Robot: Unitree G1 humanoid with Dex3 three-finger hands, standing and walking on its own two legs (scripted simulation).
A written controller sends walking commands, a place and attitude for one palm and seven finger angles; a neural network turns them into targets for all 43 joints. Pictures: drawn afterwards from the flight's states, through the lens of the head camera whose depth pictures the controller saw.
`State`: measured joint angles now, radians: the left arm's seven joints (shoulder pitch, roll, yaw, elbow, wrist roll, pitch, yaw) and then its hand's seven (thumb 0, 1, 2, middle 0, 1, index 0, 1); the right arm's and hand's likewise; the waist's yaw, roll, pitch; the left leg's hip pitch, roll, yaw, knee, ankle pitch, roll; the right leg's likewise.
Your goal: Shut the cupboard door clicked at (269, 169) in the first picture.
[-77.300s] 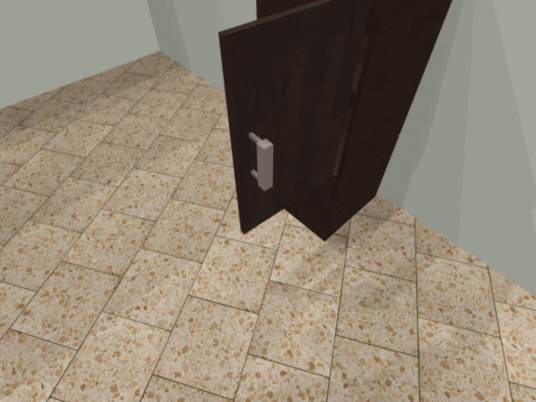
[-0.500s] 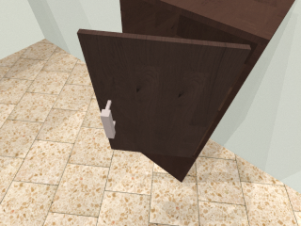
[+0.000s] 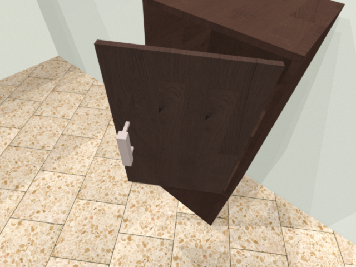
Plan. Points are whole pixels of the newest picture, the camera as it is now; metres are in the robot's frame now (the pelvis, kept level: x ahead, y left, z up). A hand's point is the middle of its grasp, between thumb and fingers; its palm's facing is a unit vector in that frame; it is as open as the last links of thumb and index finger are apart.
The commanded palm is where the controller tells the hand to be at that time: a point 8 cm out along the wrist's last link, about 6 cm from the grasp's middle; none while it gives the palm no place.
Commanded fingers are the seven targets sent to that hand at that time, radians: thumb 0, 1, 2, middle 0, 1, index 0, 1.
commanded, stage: come to a stop and stand still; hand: left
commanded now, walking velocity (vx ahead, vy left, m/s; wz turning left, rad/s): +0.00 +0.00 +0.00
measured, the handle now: (127, 143) +0.44 +0.18 -0.04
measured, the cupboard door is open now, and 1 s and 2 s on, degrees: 31 31 31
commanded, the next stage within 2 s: look again from close up in 0.08 s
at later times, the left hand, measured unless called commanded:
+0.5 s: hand out of the picture +0.01 +0.16 -0.16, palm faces -0.01 -0.97 -0.25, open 7.4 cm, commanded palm none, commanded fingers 0.00 0.90 0.90 -0.20 -0.30 -0.20 -0.30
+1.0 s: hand (122, 218) +0.21 +0.14 +0.00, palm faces +0.12 -0.99 +0.01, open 6.9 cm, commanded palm +0.11 +0.19 -0.07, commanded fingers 0.00 0.90 0.90 -0.44 -0.56 -0.44 -0.56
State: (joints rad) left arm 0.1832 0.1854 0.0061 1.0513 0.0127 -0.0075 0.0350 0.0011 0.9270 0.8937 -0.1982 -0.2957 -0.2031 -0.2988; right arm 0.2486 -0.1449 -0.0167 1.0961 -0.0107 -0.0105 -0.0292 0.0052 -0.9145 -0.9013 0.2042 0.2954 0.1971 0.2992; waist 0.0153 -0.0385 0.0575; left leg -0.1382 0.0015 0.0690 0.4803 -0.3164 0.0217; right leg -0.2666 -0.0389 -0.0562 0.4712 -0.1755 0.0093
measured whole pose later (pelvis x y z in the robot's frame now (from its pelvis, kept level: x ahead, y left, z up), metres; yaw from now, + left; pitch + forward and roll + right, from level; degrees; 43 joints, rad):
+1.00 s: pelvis -0.02 -0.03 -0.03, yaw +1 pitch +5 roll +2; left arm 0.27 0.14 0.10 0.28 -0.23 -0.42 -0.12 0.01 0.91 0.89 -0.28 -0.39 -0.28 -0.39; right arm 0.21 -0.26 -0.06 0.71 0.01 -0.32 -0.03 0.01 -0.91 -0.90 0.20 0.30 0.20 0.30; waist -0.04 0.00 -0.07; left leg -0.42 0.01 0.05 0.75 -0.41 -0.01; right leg -0.57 -0.06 -0.07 0.78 -0.30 -0.03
